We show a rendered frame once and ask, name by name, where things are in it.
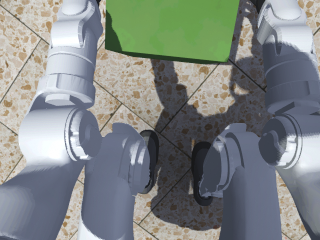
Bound right robot foot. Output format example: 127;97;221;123
191;141;213;206

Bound robot left upper arm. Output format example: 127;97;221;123
0;106;102;240

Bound robot right forearm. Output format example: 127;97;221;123
256;0;320;116

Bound robot right upper arm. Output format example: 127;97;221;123
258;113;320;240

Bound robot left forearm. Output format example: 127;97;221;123
18;0;104;147

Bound left robot foot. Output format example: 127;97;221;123
138;130;159;194

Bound robot foot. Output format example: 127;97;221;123
138;130;159;194
191;141;213;206

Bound carton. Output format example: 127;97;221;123
105;0;240;65

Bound right robot hand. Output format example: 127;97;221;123
250;0;265;14

